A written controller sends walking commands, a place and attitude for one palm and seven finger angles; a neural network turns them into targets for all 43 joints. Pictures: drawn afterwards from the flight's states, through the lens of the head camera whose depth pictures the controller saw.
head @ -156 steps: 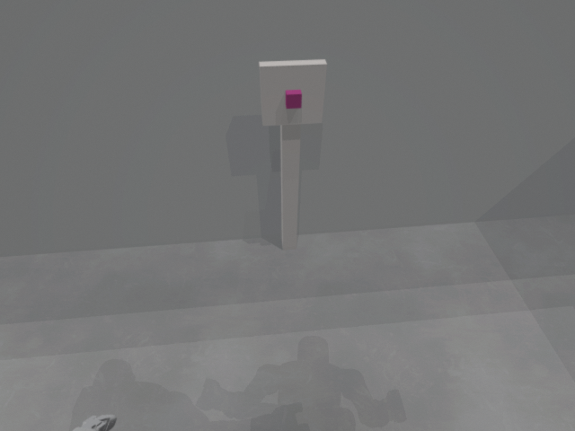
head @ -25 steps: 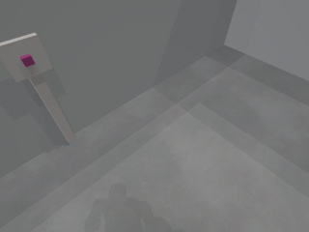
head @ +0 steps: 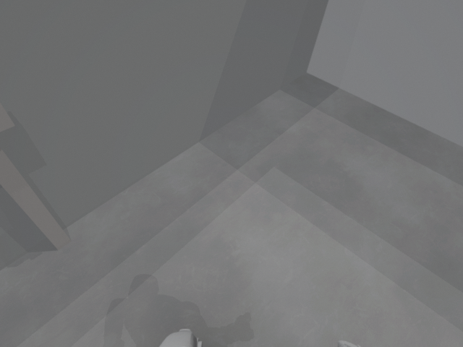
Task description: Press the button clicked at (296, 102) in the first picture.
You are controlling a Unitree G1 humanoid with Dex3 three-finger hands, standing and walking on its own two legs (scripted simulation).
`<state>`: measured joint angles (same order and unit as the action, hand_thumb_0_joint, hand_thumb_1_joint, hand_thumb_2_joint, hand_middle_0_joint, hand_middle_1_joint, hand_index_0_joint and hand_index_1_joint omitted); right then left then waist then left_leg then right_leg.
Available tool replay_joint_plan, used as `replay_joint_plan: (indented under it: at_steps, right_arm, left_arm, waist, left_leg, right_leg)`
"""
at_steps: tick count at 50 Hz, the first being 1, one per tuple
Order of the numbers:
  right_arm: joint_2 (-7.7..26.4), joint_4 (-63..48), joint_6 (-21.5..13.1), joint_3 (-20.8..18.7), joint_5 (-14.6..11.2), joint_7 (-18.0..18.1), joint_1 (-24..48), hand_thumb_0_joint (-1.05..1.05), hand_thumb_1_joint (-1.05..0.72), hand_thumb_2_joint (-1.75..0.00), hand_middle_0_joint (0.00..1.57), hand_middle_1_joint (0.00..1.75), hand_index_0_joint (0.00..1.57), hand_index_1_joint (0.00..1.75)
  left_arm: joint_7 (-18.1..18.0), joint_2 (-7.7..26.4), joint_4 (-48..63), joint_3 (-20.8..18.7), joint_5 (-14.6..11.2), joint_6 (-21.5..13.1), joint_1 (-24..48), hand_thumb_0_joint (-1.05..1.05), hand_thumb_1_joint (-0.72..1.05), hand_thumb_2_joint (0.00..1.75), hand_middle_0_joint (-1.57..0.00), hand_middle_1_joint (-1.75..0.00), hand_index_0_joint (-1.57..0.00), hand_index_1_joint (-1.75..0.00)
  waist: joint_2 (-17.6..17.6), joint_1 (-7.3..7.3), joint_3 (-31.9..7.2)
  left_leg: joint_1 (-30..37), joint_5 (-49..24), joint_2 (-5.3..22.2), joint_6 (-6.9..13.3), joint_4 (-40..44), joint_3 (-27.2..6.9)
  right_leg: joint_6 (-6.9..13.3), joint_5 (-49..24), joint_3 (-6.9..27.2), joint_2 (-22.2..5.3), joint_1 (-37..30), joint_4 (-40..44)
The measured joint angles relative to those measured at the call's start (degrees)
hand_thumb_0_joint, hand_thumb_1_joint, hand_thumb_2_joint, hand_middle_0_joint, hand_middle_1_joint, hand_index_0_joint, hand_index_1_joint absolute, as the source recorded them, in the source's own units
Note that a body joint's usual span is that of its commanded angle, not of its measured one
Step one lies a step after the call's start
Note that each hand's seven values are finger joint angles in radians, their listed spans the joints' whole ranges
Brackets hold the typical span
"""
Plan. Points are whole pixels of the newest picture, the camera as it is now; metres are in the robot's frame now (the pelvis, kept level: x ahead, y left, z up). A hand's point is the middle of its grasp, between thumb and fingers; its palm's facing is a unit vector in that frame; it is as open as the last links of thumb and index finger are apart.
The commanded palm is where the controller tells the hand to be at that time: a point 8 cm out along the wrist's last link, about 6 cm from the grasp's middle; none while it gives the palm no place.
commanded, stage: walk to a spot facing it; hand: left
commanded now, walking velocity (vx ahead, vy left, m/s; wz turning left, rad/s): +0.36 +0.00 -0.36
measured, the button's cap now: out of the picture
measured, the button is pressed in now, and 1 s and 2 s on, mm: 0 0 0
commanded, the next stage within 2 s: turn to face it in 0.54 s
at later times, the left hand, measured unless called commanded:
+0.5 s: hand (151, 276) +0.27 +0.20 -0.15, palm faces -0.21 -0.97 -0.15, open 7.4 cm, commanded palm none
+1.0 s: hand (204, 233) +0.39 +0.10 -0.15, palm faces -0.24 -0.96 -0.15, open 7.3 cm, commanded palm none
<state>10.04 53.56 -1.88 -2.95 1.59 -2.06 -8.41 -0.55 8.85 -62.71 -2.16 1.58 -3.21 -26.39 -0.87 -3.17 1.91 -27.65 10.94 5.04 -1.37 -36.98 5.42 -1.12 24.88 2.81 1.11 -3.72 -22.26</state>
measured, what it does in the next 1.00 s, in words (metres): walks ahead: left foot, then right foot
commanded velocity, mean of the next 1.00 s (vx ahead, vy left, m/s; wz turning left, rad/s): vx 0.08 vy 0.00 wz -0.12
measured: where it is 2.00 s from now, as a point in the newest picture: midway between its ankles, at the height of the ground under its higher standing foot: outside the picture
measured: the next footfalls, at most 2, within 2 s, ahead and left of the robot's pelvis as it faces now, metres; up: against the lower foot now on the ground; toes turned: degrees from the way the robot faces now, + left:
left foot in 0.02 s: +0.16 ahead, +0.10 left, +0.00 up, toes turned +7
right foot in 0.68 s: +0.27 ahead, -0.13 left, +0.00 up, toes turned -30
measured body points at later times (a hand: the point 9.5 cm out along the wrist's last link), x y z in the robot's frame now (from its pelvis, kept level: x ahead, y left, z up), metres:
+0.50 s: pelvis +0.15 +0.04 +0.02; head +0.16 +0.05 +0.47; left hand +0.28 +0.25 -0.14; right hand +0.05 -0.16 -0.13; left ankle +0.12 +0.10 -0.72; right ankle +0.21 -0.13 -0.65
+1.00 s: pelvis +0.23 -0.02 +0.01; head +0.24 -0.01 +0.46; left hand +0.40 +0.15 -0.13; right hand +0.19 -0.25 -0.14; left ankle +0.25 +0.11 -0.68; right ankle +0.23 -0.11 -0.72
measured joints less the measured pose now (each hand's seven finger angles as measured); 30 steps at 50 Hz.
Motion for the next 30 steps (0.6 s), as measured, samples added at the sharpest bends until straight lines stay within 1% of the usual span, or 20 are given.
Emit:
replay_joint_plan:
  at_steps: [1, 2, 3, 4, 5, 6, 8, 10, 13, 18, 21, 24, 27, 30]
  right_arm:
    - [-0.37, -0.23, -0.86, 0.21, 0.23, 0.3, 0.52, 0.01, -0.91, -0.9, 0.19, 0.3, 0.19, 0.3]
    - [-0.91, -0.34, -1.61, 0.4, 0.41, 0.65, 1.05, 0.0, -0.91, -0.9, 0.19, 0.3, 0.19, 0.3]
    - [-1.37, -0.41, -2.04, 0.75, 0.4, 0.97, 1.21, 0.0, -0.91, -0.9, 0.19, 0.3, 0.2, 0.3]
    - [-1.87, -0.22, -2.24, 1.03, 0.35, 1.31, 0.99, 0.0, -0.91, -0.9, 0.2, 0.3, 0.2, 0.3]
    - [-2.37, 0.11, -2.26, 1.22, 0.26, 1.63, 0.45, 0.0, -0.91, -0.9, 0.2, 0.3, 0.2, 0.3]
    - [-2.83, 0.56, -2.27, 1.33, 0.22, 1.93, -0.32, 0.0, -0.91, -0.9, 0.2, 0.3, 0.2, 0.3]
    - [-3.55, 1.43, -2.75, 0.71, -0.38, 2.83, -2.27, -0.01, -0.92, -0.9, 0.2, 0.3, 0.2, 0.3]
    - [-2.76, 1.91, -3.31, -0.33, -0.79, 3.75, -3.87, -0.02, -0.95, -0.9, 0.2, 0.3, 0.2, 0.3]
    - [-1.53, 3.45, -3.0, -0.6, -0.54, 3.78, -6.55, -0.03, -0.96, -0.9, 0.2, 0.3, 0.2, 0.3]
    - [-1.55, 5.85, -2.48, -0.32, -0.66, 3.7, -11.02, -0.01, -0.94, -0.9, 0.2, 0.3, 0.2, 0.3]
    - [-2.21, 6.8, -2.18, 0.08, -0.71, 3.65, -13.16, -0.01, -0.93, -0.9, 0.19, 0.3, 0.19, 0.3]
    - [-2.97, 7.55, -1.8, 0.47, -0.45, 3.54, -14.63, 0.0, -0.92, -0.9, 0.19, 0.3, 0.19, 0.3]
    - [-3.55, 8.01, -1.26, 0.62, -0.08, 3.45, -15.49, 0.0, -0.91, -0.9, 0.2, 0.3, 0.2, 0.3]
    - [-3.8, 8.17, -0.61, 0.47, 0.27, 3.37, -15.92, 0.0, -0.91, -0.9, 0.2, 0.3, 0.2, 0.3]
  left_arm:
    - [0.05, 0.14, -0.54, -0.3, -0.19, 0.21, -0.35, 0.01, 0.9, 0.9, -0.21, -0.3, -0.2, -0.3]
    - [0.18, 0.43, -1.08, -0.59, -0.48, 0.77, 0.12, 0.01, 0.9, 0.9, -0.21, -0.3, -0.2, -0.3]
    - [0.29, 0.73, -1.42, -0.79, -0.61, 1.28, 0.76, 0.01, 0.9, 0.9, -0.21, -0.3, -0.2, -0.3]
    - [0.36, 1.09, -1.61, -0.98, -0.62, 1.64, 1.45, 0.01, 0.9, 0.9, -0.21, -0.3, -0.2, -0.3]
    - [0.48, 1.48, -1.61, -1.19, -0.59, 1.87, 2.17, 0.01, 0.9, 0.9, -0.21, -0.3, -0.2, -0.3]
    - [0.69, 1.89, -1.41, -1.47, -0.45, 2.05, 2.99, 0.01, 0.9, 0.9, -0.21, -0.3, -0.2, -0.3]
    - [1.04, 2.57, -0.35, -2.08, -0.12, 2.45, 4.84, 0.01, 0.91, 0.9, -0.2, -0.3, -0.2, -0.3]
    - [1.15, 2.82, 1.17, -2.6, 0.04, 2.85, 6.41, 0.01, 0.91, 0.9, -0.2, -0.3, -0.2, -0.3]
    - [1.32, 3.04, 3.29, -3.46, 0.31, 3.56, 8.53, 0.01, 0.91, 0.9, -0.2, -0.3, -0.2, -0.3]
    - [1.79, 3.05, 5.37, -4.08, 0.43, 4.58, 11.28, 0.0, 0.91, 0.9, -0.2, -0.3, -0.19, -0.3]
    - [2.0, 2.69, 5.9, -3.9, 0.35, 5.22, 12.65, 0.0, 0.91, 0.9, -0.2, -0.3, -0.19, -0.3]
    - [2.15, 2.11, 6.31, -3.51, 0.24, 5.73, 14.24, 0.0, 0.91, 0.9, -0.2, -0.3, -0.19, -0.3]
    - [2.23, 1.36, 6.72, -3.02, 0.13, 6.0, 16.06, 0.0, 0.91, 0.9, -0.2, -0.3, -0.19, -0.3]
    - [2.21, 0.56, 7.34, -2.57, 0.02, 5.97, 18.11, 0.01, 0.91, 0.9, -0.2, -0.3, -0.19, -0.3]
  waist:
    - [-0.5, 0.18, 0.28]
    - [-1.2, 0.29, 0.92]
    - [-1.57, 0.31, 1.49]
    - [-1.86, 0.36, 1.74]
    - [-2.07, 0.43, 1.71]
    - [-2.21, 0.54, 1.56]
    - [-2.31, 0.72, 1.15]
    - [-2.04, 1.01, 0.46]
    - [-1.76, 1.11, -0.87]
    - [-1.79, 1.56, -1.82]
    - [-1.51, 2.39, -1.51]
    - [-1.07, 3.36, -0.47]
    - [-0.61, 4.42, 0.94]
    - [-0.01, 5.59, 2.47]
  left_leg:
    - [1.23, 0.13, -0.53, 1.55, 0.69, 0.41]
    - [1.15, 0.94, -0.8, 3.26, -1.46, 1.32]
    - [1.77, 2.01, -0.75, 4.43, -2.82, 2.28]
    - [3.15, 2.77, -0.72, 5.1, -2.74, 3.28]
    - [4.89, 2.98, -0.78, 5.4, -1.58, 4.24]
    - [6.77, 2.79, -0.92, 5.46, 0.19, 5.12]
    - [10.38, 2.23, -1.43, 5.5, 4.3, 6.64]
    - [13.27, 1.7, -1.87, 5.65, 7.87, 8.09]
    - [16.54, 1.72, -2.52, 6.07, 11.6, 10.02]
    - [20.9, 3.21, -3.21, 6.0, 14.82, 13.06]
    - [22.78, 4.75, -2.95, 5.59, 15.16, 14.7]
    - [24.12, 6.59, -2.18, 4.99, 14.55, 16.29]
    - [25.01, 8.75, -1.16, 4.04, 13.16, 18.12]
    - [25.21, 11.44, 0.23, 2.76, 10.54, 19.94]
  right_leg:
    - [0.32, 2.51, 0.33, -0.43, 1.87, -5.78]
    - [1.1, 4.1, 0.58, -0.79, 5.43, -15.35]
    - [1.99, 4.34, 0.91, -0.58, 9.46, -25.5]
    - [2.64, 3.0, 0.87, -0.45, 13.39, -34.25]
    - [2.95, 0.61, 0.17, -0.78, 17.14, -40.91]
    - [3.0, -2.04, -0.81, -1.42, 20.58, -45.38]
    - [2.71, -6.74, -2.2, -2.76, 26.46, -49.21]
    - [2.25, -10.16, -2.71, -3.61, 31.33, -49.84]
    - [1.29, -14.51, -2.96, -4.73, 36.88, -49.54]
    - [-0.27, -19.17, -3.11, -6.37, 41.5, -47.14]
    - [-1.0, -19.55, -4.03, -7.07, 41.92, -43.72]
    - [-1.23, -18.54, -5.82, -7.41, 40.7, -38.11]
    - [-0.89, -16.41, -7.82, -7.13, 38.45, -31.62]
    - [0.06, -13.14, -9.53, -6.06, 35.49, -25.38]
